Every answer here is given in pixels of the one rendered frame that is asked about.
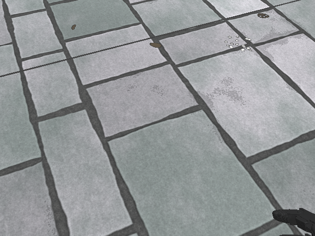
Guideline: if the right robot hand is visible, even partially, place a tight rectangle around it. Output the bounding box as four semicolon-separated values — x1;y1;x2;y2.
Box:
272;207;315;236

